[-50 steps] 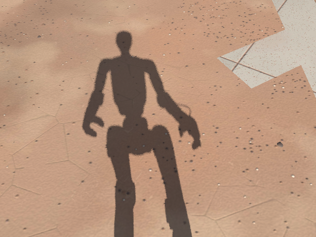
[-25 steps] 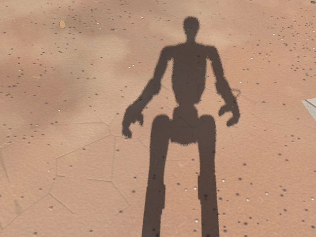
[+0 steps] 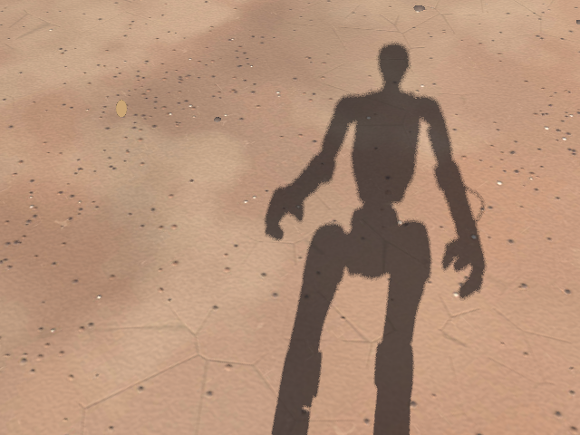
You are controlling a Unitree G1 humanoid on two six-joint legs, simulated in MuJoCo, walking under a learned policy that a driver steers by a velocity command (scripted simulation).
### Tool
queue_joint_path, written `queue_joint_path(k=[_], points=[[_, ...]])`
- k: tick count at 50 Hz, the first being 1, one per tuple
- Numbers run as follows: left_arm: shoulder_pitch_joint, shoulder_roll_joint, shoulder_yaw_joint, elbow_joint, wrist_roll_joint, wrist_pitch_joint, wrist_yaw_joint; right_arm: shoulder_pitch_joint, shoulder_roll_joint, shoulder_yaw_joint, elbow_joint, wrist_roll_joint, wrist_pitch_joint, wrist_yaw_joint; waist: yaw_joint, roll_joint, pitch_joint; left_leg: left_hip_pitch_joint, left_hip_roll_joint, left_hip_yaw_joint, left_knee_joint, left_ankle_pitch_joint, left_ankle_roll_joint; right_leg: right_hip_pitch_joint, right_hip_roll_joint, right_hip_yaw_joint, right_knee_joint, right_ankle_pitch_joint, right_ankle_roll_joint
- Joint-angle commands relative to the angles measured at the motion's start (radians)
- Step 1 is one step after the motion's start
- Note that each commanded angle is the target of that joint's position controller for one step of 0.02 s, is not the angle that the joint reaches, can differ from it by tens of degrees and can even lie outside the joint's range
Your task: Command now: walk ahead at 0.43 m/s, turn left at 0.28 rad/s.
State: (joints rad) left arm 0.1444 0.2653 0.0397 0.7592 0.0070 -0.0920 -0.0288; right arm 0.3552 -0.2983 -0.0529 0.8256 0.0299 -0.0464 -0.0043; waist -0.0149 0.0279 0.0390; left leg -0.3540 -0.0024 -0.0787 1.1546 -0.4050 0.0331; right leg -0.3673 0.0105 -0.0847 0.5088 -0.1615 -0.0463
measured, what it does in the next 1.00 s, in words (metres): walks ahead: left foot, then right foot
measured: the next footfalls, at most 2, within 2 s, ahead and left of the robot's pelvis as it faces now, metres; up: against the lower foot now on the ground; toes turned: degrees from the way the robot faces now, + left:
left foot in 0.32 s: +0.29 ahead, +0.14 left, +0.00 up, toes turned +2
right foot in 0.58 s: +0.23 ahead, -0.12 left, +0.00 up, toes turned +1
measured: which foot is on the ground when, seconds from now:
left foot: up 0.00-0.30, down 0.32-1.00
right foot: down 0.00-0.32, up 0.34-0.56, down 0.58-1.00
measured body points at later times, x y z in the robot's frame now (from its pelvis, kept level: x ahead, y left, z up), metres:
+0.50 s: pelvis +0.17 +0.03 +0.00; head +0.20 +0.04 +0.45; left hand +0.26 +0.30 -0.14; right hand +0.34 -0.22 -0.11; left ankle +0.25 +0.13 -0.73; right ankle +0.14 -0.12 -0.71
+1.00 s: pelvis +0.23 +0.00 +0.01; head +0.24 +0.00 +0.46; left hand +0.27 +0.26 -0.14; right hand +0.33 -0.26 -0.13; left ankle +0.25 +0.13 -0.73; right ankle +0.19 -0.12 -0.73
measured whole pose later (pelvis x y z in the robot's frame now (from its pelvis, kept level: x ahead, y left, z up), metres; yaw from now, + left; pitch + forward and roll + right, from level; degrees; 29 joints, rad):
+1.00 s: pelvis +0.23 +0.00 +0.01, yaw +3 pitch -1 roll +0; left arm 0.21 0.23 0.01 1.03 0.00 -0.01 0.02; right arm 0.11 -0.24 -0.05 1.05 0.00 0.02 -0.03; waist 0.01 0.00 0.04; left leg -0.25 0.01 -0.01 0.47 -0.20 -0.02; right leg -0.13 -0.01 -0.02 0.47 -0.32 0.00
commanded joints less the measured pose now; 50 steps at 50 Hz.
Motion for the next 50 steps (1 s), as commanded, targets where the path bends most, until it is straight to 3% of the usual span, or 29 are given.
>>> queue_joint_path(k=[1,3,5,7,11,13,15,16,17,18,19,20,21,22,24,27,28,29,30,31,33,36,43,50], points=[[0.053,0.097,0.025,-0.013,0.016,-0.016,0.004,-0.027,-0.097,-0.035,-0.082,-0.006,-0.003,-0.011,0.025,-0.126,-0.035,-0.219,0.102,-0.043,0.011,0.084,-0.014,0.207,-0.273,0.294,-0.313,0.142,-0.146],[0.033,0.105,0.027,0.005,0.018,-0.028,0.001,0.024,-0.056,-0.03,-0.064,-0.015,0.018,-0.02,-0.016,-0.103,-0.043,-0.164,0.086,-0.028,-0.035,0.08,-0.038,0.149,-0.264,0.181,-0.307,0.483,-0.172],[0.008,0.129,0.033,0.023,0.008,-0.028,0.007,-0.013,-0.028,-0.017,-0.085,-0.029,0.021,-0.021,-0.027,-0.12,-0.03,-0.173,0.093,-0.004,-0.196,0.166,-0.06,0.141,-0.252,0.092,-0.302,0.663,-0.18],[0.01,0.135,0.034,0.036,0.001,-0.013,0.019,-0.075,-0.012,-0.007,-0.091,-0.033,0.01,-0.01,-0.005,-0.114,-0.057,-0.113,0.08,0.047,-0.375,0.327,-0.057,0.152,-0.192,0.014,-0.296,0.65,-0.146],[0.084,0.164,0.037,0.086,-0.011,0.017,0.03,-0.18,-0.021,-0.006,-0.114,-0.032,0.0,0.013,0.043,-0.102,-0.088,-0.067,0.055,0.055,-0.551,0.438,-0.046,0.261,-0.221,0.034,-0.261,0.581,-0.139],[0.074,0.173,0.041,0.101,-0.021,0.032,0.032,-0.196,-0.046,-0.014,-0.12,-0.037,-0.001,0.017,0.033,-0.11,-0.079,-0.053,0.047,0.051,-0.599,0.396,-0.021,0.289,-0.241,0.057,-0.206,0.541,-0.128],[0.06,0.157,0.037,0.114,-0.031,0.043,0.034,-0.135,-0.071,-0.028,-0.094,-0.048,-0.004,0.015,-0.012,-0.09,-0.095,0.068,0.021,0.07,-0.719,0.476,0.016,0.277,-0.206,0.054,-0.088,0.477,-0.083],[0.11,0.134,0.029,0.124,-0.014,0.04,0.033,-0.098,-0.133,-0.046,-0.086,-0.053,-0.006,0.005,-0.013,-0.019,-0.137,0.195,0.075,0.014,-0.737,0.803,0.047,0.238,-0.144,0.027,0.019,0.387,-0.029],[0.208,0.081,0.01,0.125,0.016,0.029,0.025,-0.077,-0.19,-0.053,-0.09,-0.069,0.003,-0.006,0.037,0.127,-0.245,0.442,0.242,-0.159,-0.647,1.147,0.16,0.063,-0.064,0.001,0.191,0.058,0.033],[0.218,0.042,-0.012,0.138,0.011,0.037,0.022,-0.053,-0.104,-0.031,-0.076,-0.064,0.015,-0.009,0.004,0.203,-0.338,0.5,0.352,-0.298,-0.678,1.101,0.283,-0.017,-0.018,0.054,0.351,-0.419,0.078],[0.155,0.085,-0.001,0.131,-0.009,0.054,0.02,-0.073,-0.046,-0.01,-0.072,-0.049,0.02,-0.003,-0.008,0.148,-0.311,0.44,0.332,-0.301,-0.719,0.921,0.28,-0.054,-0.037,0.117,0.425,-0.558,0.09],[0.116,0.101,0.005,0.121,-0.02,0.072,0.026,-0.121,-0.051,-0.008,-0.069,-0.043,0.019,0.002,0.001,0.113,-0.25,0.374,0.303,-0.273,-0.75,0.761,0.249,-0.093,-0.054,0.129,0.452,-0.545,0.091],[0.099,0.108,0.01,0.125,-0.017,0.089,0.037,-0.175,-0.065,-0.011,-0.074,-0.042,0.018,0.003,0.013,0.079,-0.199,0.292,0.287,-0.25,-0.786,0.634,0.224,-0.096,-0.069,0.131,0.43,-0.501,0.097],[0.095,0.115,0.015,0.127,-0.011,0.105,0.049,-0.236,-0.077,-0.015,-0.079,-0.042,0.019,0.0,0.034,0.081,-0.16,0.196,0.269,-0.222,-0.821,0.529,0.198,-0.055,-0.084,0.134,0.373,-0.442,0.104],[0.128,0.096,0.013,0.152,-0.009,0.121,0.062,-0.299,-0.081,-0.019,-0.073,-0.054,0.026,-0.007,0.063,0.119,-0.145,0.063,0.218,-0.157,-0.857,0.435,0.169,0.077,-0.068,0.103,0.259,-0.311,0.112],[0.171,0.063,0.008,0.195,0.003,0.122,0.058,-0.317,-0.055,-0.013,-0.044,-0.039,0.032,-0.013,0.086,0.103,-0.161,0.001,0.162,-0.074,-0.848,0.233,0.122,0.241,-0.039,0.058,0.037,-0.047,0.085],[0.154,0.069,0.007,0.192,0.018,0.122,0.054,-0.29,-0.037,-0.008,-0.024,-0.033,0.032,-0.013,0.077,0.08,-0.144,-0.016,0.131,-0.056,-0.847,0.098,0.077,0.263,-0.045,0.065,-0.026,0.003,0.066],[0.122,0.099,0.008,0.176,0.027,0.122,0.054,-0.262,-0.025,-0.003,-0.004,-0.038,0.033,-0.013,0.052,0.036,-0.099,-0.033,0.099,-0.038,-0.832,-0.014,0.031,0.241,-0.099,0.121,-0.084,-0.011,0.039],[0.081,0.155,0.019,0.17,0.014,0.121,0.057,-0.243,-0.024,-0.006,-0.002,-0.043,0.037,-0.015,0.005,-0.072,-0.039,0.015,0.045,0.009,-0.82,-0.019,-0.008,0.102,-0.119,0.137,-0.111,-0.207,0.001],[0.049,0.125,0.014,0.171,0.01,0.111,0.055,-0.271,-0.028,-0.005,0.004,-0.05,0.04,-0.021,0.011,-0.105,-0.006,0.119,0.027,0.031,-0.778,0.061,-0.027,-0.021,-0.112,0.15,-0.158,-0.346,-0.007],[0.022,0.094,0.003,0.178,0.016,0.085,0.053,-0.266,-0.029,-0.01,0.025,-0.045,0.039,-0.03,0.0,-0.12,-0.007,0.198,0.033,0.03,-0.729,0.196,-0.014,-0.047,-0.105,0.147,-0.187,-0.282,0.029],[0.061,0.095,0.0,0.203,0.005,0.062,0.05,-0.249,-0.036,-0.013,0.064,-0.04,0.037,-0.029,0.016,-0.08,-0.043,0.208,0.041,0.026,-0.713,0.358,0.002,0.047,-0.09,0.126,-0.147,-0.1,0.045],[0.095,0.092,-0.005,0.235,-0.002,0.074,0.052,-0.251,-0.039,-0.015,0.138,-0.031,0.045,-0.026,0.031,-0.037,-0.066,0.228,0.04,0.034,-0.704,0.47,-0.006,0.133,-0.076,0.108,-0.119,0.077,0.032],[0.101,0.085,-0.008,0.255,-0.003,0.08,0.05,-0.251,-0.05,-0.015,0.2,-0.029,0.057,-0.034,0.027,-0.032,-0.059,0.242,0.043,0.036,-0.709,0.483,-0.012,0.158,-0.07,0.1,-0.126,0.135,0.029]])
